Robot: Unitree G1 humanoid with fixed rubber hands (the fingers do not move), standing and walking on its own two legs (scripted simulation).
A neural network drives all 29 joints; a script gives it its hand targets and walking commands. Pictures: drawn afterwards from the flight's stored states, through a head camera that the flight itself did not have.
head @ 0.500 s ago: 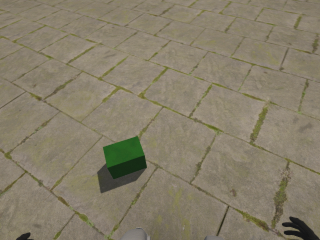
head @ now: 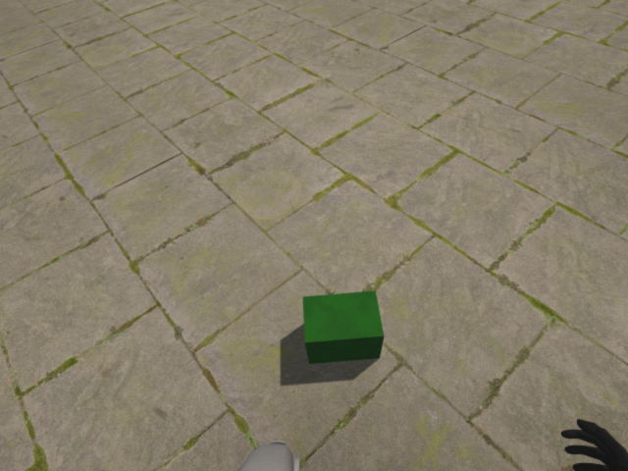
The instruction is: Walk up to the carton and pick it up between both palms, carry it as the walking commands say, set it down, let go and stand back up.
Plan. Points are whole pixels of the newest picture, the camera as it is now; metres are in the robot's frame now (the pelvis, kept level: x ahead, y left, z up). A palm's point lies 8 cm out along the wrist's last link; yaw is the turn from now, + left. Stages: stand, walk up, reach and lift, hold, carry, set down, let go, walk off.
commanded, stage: walk up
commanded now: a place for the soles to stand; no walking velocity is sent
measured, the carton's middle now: (341, 327) +0.60 +0.03 -0.66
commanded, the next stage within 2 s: none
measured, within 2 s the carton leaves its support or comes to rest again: neither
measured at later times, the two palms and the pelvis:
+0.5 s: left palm (45, 447) +0.13 +0.40 -0.07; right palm (517, 428) +0.20 -0.22 -0.10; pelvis +0.09 +0.07 +0.00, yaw +7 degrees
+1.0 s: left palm (48, 444) +0.14 +0.41 -0.09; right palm (498, 384) +0.25 -0.20 -0.08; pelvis +0.09 +0.08 +0.02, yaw +9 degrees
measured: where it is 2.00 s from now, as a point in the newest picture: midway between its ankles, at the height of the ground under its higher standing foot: outside the picture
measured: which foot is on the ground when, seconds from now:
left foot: down 0.00-1.00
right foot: down 0.00-0.00, up 0.02-0.26, down 0.28-1.00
